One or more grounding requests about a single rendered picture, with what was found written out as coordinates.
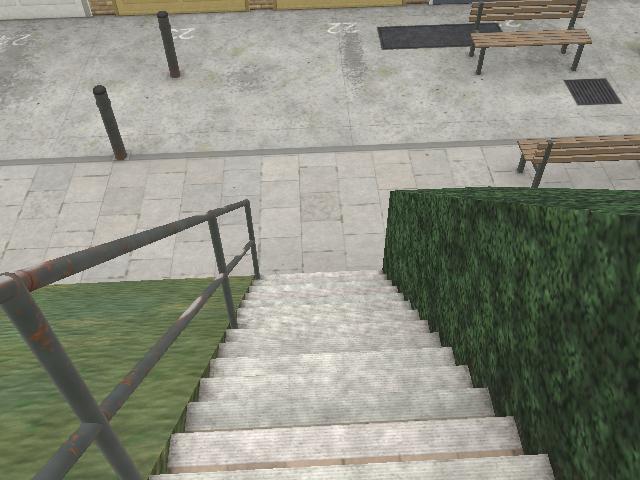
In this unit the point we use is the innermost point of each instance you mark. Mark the stairs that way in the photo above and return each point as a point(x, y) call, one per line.
point(333, 376)

